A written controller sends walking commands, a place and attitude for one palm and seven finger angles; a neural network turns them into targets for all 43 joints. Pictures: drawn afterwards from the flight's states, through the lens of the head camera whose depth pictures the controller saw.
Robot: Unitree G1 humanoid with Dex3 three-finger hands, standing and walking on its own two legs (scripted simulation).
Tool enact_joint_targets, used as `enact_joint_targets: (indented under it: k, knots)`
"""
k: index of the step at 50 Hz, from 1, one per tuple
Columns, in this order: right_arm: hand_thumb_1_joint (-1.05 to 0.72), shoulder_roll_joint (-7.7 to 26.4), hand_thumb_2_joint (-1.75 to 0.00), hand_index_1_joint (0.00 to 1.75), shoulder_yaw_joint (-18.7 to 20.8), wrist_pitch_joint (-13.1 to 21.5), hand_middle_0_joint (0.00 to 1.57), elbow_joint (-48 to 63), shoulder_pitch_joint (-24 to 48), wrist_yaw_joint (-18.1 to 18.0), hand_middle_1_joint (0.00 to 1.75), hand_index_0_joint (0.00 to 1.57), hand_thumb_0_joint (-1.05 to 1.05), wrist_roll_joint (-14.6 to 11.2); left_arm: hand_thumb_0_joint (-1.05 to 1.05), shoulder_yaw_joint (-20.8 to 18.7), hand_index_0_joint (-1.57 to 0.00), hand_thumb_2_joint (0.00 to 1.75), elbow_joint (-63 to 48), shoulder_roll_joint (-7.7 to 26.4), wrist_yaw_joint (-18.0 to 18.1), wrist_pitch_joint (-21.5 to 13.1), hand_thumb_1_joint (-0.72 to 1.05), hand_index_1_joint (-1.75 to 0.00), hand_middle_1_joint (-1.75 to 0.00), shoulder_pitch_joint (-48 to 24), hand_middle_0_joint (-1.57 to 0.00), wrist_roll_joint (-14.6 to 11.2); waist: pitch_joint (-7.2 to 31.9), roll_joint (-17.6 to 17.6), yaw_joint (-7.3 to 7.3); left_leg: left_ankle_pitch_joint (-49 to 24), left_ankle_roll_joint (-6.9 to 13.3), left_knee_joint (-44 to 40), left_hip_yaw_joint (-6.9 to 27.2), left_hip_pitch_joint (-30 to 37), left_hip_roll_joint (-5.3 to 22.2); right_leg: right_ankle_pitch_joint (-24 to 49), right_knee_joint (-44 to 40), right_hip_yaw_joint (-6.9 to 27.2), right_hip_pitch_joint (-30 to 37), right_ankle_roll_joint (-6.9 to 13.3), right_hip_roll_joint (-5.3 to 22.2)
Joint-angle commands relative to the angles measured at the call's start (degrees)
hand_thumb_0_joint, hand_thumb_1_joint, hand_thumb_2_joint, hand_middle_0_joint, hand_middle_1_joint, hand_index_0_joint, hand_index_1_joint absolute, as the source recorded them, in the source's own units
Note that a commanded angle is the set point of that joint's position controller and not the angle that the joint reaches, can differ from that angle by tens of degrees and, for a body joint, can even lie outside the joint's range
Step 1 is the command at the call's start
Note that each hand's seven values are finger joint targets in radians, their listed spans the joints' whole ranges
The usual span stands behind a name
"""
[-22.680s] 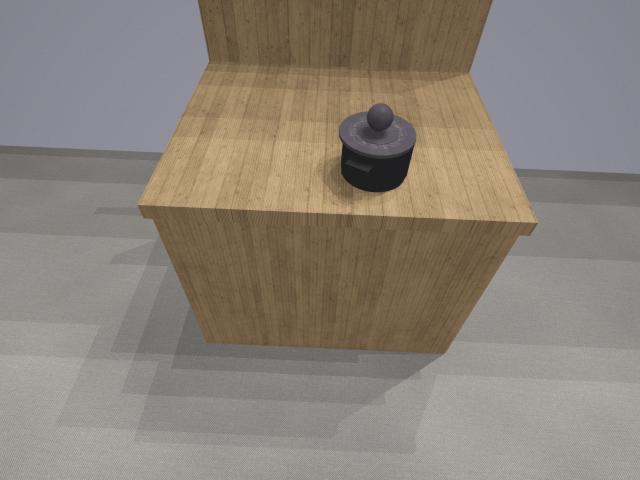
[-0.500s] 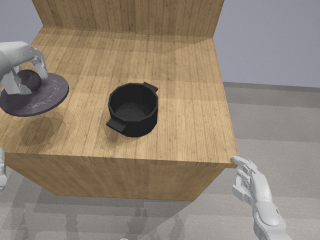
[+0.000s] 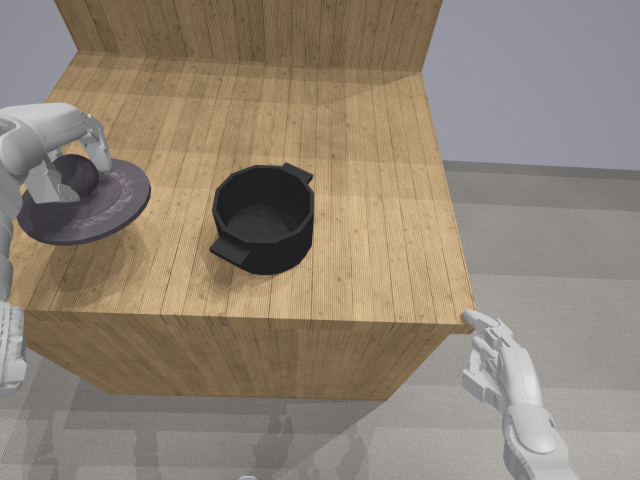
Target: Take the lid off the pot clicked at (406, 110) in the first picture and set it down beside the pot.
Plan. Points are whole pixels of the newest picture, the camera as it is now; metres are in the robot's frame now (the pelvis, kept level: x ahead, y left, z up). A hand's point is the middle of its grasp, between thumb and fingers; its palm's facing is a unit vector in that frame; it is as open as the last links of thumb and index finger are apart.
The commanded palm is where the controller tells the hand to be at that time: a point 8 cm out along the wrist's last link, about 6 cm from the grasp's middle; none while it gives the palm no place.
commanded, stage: lower the lid onto the table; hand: left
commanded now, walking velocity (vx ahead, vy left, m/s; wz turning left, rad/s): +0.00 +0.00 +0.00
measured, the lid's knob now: (74, 175) +0.46 +0.32 +0.08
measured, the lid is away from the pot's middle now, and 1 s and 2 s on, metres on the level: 0.24 0.24 0.26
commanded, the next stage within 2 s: open the fingers wide in 1.40 s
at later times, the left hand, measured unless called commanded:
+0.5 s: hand (70, 198) +0.43 +0.32 +0.08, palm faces -0.46 -0.10 -0.88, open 8.3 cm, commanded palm +0.51 +0.33 +0.15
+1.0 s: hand (79, 215) +0.43 +0.32 +0.05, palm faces -0.47 -0.10 -0.88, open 8.3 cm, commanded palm +0.51 +0.34 +0.12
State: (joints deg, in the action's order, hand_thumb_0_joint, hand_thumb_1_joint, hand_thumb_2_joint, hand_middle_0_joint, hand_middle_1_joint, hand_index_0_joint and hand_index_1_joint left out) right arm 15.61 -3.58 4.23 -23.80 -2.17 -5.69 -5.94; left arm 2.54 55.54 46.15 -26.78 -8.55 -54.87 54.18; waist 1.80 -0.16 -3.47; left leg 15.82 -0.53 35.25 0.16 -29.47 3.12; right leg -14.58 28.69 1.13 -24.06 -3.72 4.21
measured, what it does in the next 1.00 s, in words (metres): stands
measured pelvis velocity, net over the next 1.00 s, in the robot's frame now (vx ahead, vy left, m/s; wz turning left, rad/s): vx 0.00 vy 0.01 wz -0.01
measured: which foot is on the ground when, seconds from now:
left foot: down 0.00-1.00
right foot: down 0.00-1.00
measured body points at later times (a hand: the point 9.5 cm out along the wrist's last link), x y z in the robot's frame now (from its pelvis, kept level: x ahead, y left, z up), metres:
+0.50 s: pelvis +0.00 +0.00 -0.01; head +0.07 +0.02 +0.44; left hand +0.45 +0.32 +0.13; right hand +0.24 -0.24 -0.03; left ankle +0.01 +0.12 -0.73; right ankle -0.01 -0.19 -0.73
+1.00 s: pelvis +0.00 +0.01 -0.01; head +0.08 +0.04 +0.43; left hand +0.45 +0.33 +0.10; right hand +0.24 -0.24 -0.03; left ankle +0.01 +0.12 -0.73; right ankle -0.01 -0.19 -0.73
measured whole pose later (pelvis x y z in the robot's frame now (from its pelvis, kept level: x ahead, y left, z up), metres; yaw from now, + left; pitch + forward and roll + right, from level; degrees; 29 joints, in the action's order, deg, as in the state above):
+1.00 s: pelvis +0.00 +0.01 -0.01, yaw -1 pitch +13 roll -3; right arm 15.7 -3.8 5.5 -22.2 -2.6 -7.9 -5.7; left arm 2.5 55.1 44.5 -21.5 -10.5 -48.3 54.2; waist 3.5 -0.9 -4.0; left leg 18.5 0.2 41.5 -0.1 -35.8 3.3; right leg -16.8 34.3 1.4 -30.3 -3.2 4.2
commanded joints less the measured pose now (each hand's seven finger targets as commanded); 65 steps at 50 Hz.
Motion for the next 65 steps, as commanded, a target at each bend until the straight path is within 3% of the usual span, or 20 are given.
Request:
enact_joint_targets:
  k: [1, 3, 6, 9, 11, 14, 16, 25, 28, 33, 36, 42, 48, 53, 54, 56, 59, 61, 64, 65]
  knots:
    - [-0.90, 10.58, -0.90, 0.30, 4.45, -6.70, 0.20, -7.97, -11.31, -1.53, 0.30, 0.20, 0.00, 0.97, 0.00, -7.46, -0.80, 1.06, -13.22, 21.61, 2.98, -0.36, 0.55, -1.02, -1.00, -31.48, -0.81, -1.01, 23.61, 13.28, -1.40, -22.97, 3.26, -1.31, -3.65, 21.08, -1.32, 16.61, -0.09, -5.73, -0.02, 4.63, -4.28]
    - [-0.90, 10.18, -0.90, 0.30, 4.63, -6.77, 0.20, -7.85, -11.74, -1.54, 0.30, 0.20, 0.00, 1.10, 0.00, -6.39, -0.80, 1.06, -12.97, 19.62, 3.04, -0.28, 0.55, -1.02, -1.00, -31.13, -0.81, -0.70, 24.15, 14.51, -1.64, -24.94, 3.27, -0.52, -3.43, 22.25, -1.38, 16.55, 0.31, -6.01, -1.54, 4.41, -4.64]
    - [-0.90, 10.45, -0.90, 0.30, 4.64, -6.85, 0.20, -7.72, -11.76, -1.52, 0.30, 0.20, 0.00, 1.09, 0.00, -7.93, -0.80, 1.06, -12.78, 21.44, 2.98, -0.76, 0.55, -1.02, -1.00, -30.08, -0.81, -0.99, 24.03, 13.61, -1.42, -24.45, 3.38, -0.04, -3.66, 21.07, -1.42, 16.57, 0.56, -5.76, -1.65, 4.49, -4.38]
    - [-0.90, 10.48, -0.90, 0.30, 4.54, -7.39, 0.20, -7.85, -11.76, -1.56, 0.30, 0.20, 0.00, 0.93, 0.00, -6.76, -0.80, 1.06, -11.54, 19.97, 3.03, -0.80, 0.55, -1.02, -1.00, -28.95, -0.81, -0.96, 22.99, 13.16, -1.83, -23.51, 3.19, 0.10, -3.49, 20.33, -1.10, 15.08, 0.98, -6.09, -2.97, 4.36, -4.66]
    - [-0.90, 10.64, -0.90, 0.30, 4.76, -7.03, 0.20, -7.63, -11.64, -1.66, 0.30, 0.20, 0.00, 1.13, 0.00, -7.56, -0.80, 1.06, -14.55, 21.24, 3.35, -1.39, 0.55, -1.02, -1.00, -30.44, -0.81, -0.98, 24.88, 14.98, -1.60, -24.72, 3.32, 0.77, -3.66, 21.27, -1.19, 16.18, 1.44, -5.76, -2.78, 4.57, -4.37]
    - [-0.90, 10.32, -0.90, 0.30, 4.73, -7.21, 0.20, -7.66, -12.12, -1.85, 0.30, 0.20, 0.00, 0.91, 0.00, -5.80, -0.80, 1.06, -12.86, 18.25, 3.53, -1.33, 0.55, -1.02, -1.00, -28.66, -0.81, -1.28, 23.73, 15.02, -2.11, -24.11, 3.06, 0.71, -3.21, 21.89, -0.91, 13.46, 1.42, -6.18, -5.21, 4.41, -4.75]
    - [-0.90, 10.42, -0.90, 0.30, 4.76, -6.59, 0.20, -7.47, -12.05, -1.98, 0.30, 0.20, 0.00, 1.24, 0.00, -6.92, -0.80, 1.06, -15.79, 19.86, 3.84, -1.94, 0.55, -1.02, -1.00, -30.24, -0.81, -1.49, 25.01, 16.97, -1.70, -24.98, 3.19, 1.10, -3.18, 22.48, -1.04, 14.57, 1.72, -5.93, -4.85, 4.74, -4.49]
    - [-0.90, 10.18, -0.90, 0.30, 4.34, -6.50, 0.20, -7.75, -11.86, -2.55, 0.30, 0.20, 0.00, 0.83, 0.00, -5.99, -0.80, 1.06, -12.89, 18.11, 5.53, -1.58, 0.55, -1.02, -1.00, -27.04, -0.81, -1.22, 22.24, 13.97, -2.01, -18.95, 3.02, 0.50, -3.31, 19.13, -1.09, 11.82, 1.67, -5.99, -5.36, 4.70, -4.62]
    - [-0.90, 10.03, -0.90, 0.30, 4.42, -6.04, 0.20, -7.54, -12.23, -2.77, 0.30, 0.20, 0.00, 1.14, 0.00, -7.67, -0.80, 1.06, -15.11, 20.12, 6.23, -1.86, 0.55, -1.02, -1.00, -28.09, -0.81, -0.88, 25.64, 15.52, -1.58, -22.13, 3.07, 1.27, -2.89, 21.03, -1.20, 13.45, 2.39, -5.81, -4.50, 4.70, -4.58]
    - [-0.90, 10.12, -0.90, 0.30, 4.18, -6.38, 0.20, -7.71, -11.81, -2.93, 0.30, 0.20, 0.00, 0.78, 0.00, -5.45, -0.80, 1.06, -11.55, 17.24, 6.34, -1.47, 0.55, -1.02, -1.00, -25.12, -0.81, -1.36, 22.11, 12.52, -2.08, -17.67, 3.14, 1.06, -3.40, 17.70, -1.27, 11.58, 2.31, -5.79, -5.86, 4.65, -4.66]
    - [-0.90, 10.43, -0.90, 0.30, 4.06, -6.16, 0.20, -7.41, -11.59, -3.18, 0.30, 0.20, 0.00, 0.77, 0.00, -5.85, -0.80, 1.06, -12.69, 18.26, 6.49, -2.01, 0.55, -1.02, -1.00, -24.94, -0.81, -1.45, 22.49, 13.62, -2.01, -16.51, 3.13, 1.23, -3.62, 17.14, -1.50, 11.16, 2.81, -5.60, -5.93, 4.97, -4.60]
    - [-0.90, 10.08, -0.90, 0.30, 4.04, -5.57, 0.20, -7.41, -12.57, -3.87, 0.30, 0.20, 0.00, 0.93, 0.00, -7.94, -0.80, 1.06, -15.72, 20.42, 7.51, -2.52, 0.55, -1.02, -1.00, -25.36, -0.81, -1.95, 26.82, 15.23, -2.00, -23.34, 3.27, 2.47, -2.99, 20.19, -1.10, 13.94, 3.93, -5.46, -5.43, 4.64, -4.82]
    - [-0.90, 10.18, -0.90, 0.30, 4.29, -6.01, 0.20, -7.42, -12.68, -3.58, 0.30, 0.20, 0.00, 0.87, 0.00, -6.38, -0.80, 1.06, -12.29, 17.73, 8.20, -2.05, 0.55, -1.02, -1.00, -22.51, -0.81, -1.28, 23.43, 14.49, -2.04, -20.54, 3.11, 3.36, -3.01, 18.22, -1.26, 11.64, 3.92, -5.65, -8.68, 4.70, -4.79]
    - [-0.90, 10.23, -0.90, 0.30, 4.65, -6.04, 0.20, -7.17, -13.60, -3.28, 0.30, 0.20, 0.00, 1.32, 0.00, -7.30, -0.80, 1.06, -14.34, 18.28, 8.89, -2.26, 0.55, -1.02, -1.00, -23.84, -0.81, -0.68, 26.10, 17.29, -1.79, -26.03, 2.88, 4.44, -1.91, 21.04, -1.00, 12.27, 5.01, -5.81, -10.35, 4.87, -4.86]
    - [-0.90, 10.16, -0.90, 0.30, 4.50, -6.24, 0.20, -7.11, -13.34, -3.21, 0.30, 0.20, 0.00, 1.11, 0.00, -5.93, -0.80, 1.06, -11.62, 16.42, 8.90, -1.95, 0.55, -1.02, -1.00, -21.91, -0.81, -0.94, 24.81, 15.22, -2.25, -24.15, 2.88, 4.49, -2.29, 19.44, -1.16, 11.55, 5.05, -5.77, -10.62, 4.78, -5.10]
    - [-0.90, 10.55, -0.90, 0.30, 4.41, -6.59, 0.20, -6.87, -12.93, -3.18, 0.30, 0.20, 0.00, 0.89, 0.00, -6.65, -0.80, 1.06, -11.50, 17.67, 8.98, -2.20, 0.55, -1.02, -1.00, -21.98, -0.81, -1.09, 23.58, 12.78, -2.07, -20.82, 3.15, 4.25, -2.53, 16.78, -1.33, 11.44, 5.03, -5.56, -9.80, 4.85, -4.80]
    - [-0.90, 10.54, -0.90, 0.30, 4.57, -6.56, 0.20, -6.99, -13.53, -3.14, 0.30, 0.20, 0.00, 1.21, 0.00, -6.62, -0.80, 1.06, -13.40, 17.87, 9.41, -2.44, 0.55, -1.02, -1.00, -23.18, -0.81, -0.56, 25.67, 16.02, -2.13, -23.59, 2.93, 4.88, -2.08, 19.14, -0.97, 11.09, 5.77, -5.74, -11.19, 4.88, -5.05]
    - [-0.90, 10.50, -0.90, 0.30, 4.49, -6.65, 0.20, -6.66, -13.37, -3.28, 0.30, 0.20, 0.00, 1.12, 0.00, -7.30, -0.80, 1.06, -12.87, 18.58, 9.83, -2.67, 0.55, -1.02, -1.00, -22.51, -0.81, -0.38, 25.64, 15.40, -2.04, -23.01, 2.95, 5.28, -1.99, 18.18, -1.21, 11.05, 6.11, -5.65, -11.43, 5.01, -4.97]
    - [-0.90, 10.29, -0.90, 0.30, 4.61, -6.79, 0.20, -6.77, -13.35, -3.15, 0.30, 0.20, 0.00, 1.10, 0.00, -5.13, -0.80, 1.06, -12.53, 15.34, 10.42, -2.41, 0.55, -1.02, -1.00, -21.99, -0.81, -0.75, 24.57, 16.20, -2.48, -22.49, 2.63, 5.24, -1.59, 18.87, -0.83, 9.20, 6.33, -6.07, -13.66, 4.96, -5.19]
    - [-0.90, 10.56, -0.90, 0.30, 4.65, -6.82, 0.20, -6.84, -13.45, -3.16, 0.30, 0.20, 0.00, 1.15, 0.00, -6.13, -0.80, 1.06, -13.31, 16.63, 10.65, -2.54, 0.55, -1.02, -1.00, -22.37, -0.81, -0.65, 24.94, 15.98, -2.33, -21.60, 2.70, 5.28, -1.55, 18.58, -0.75, 8.99, 6.35, -5.95, -13.39, 4.96, -5.12]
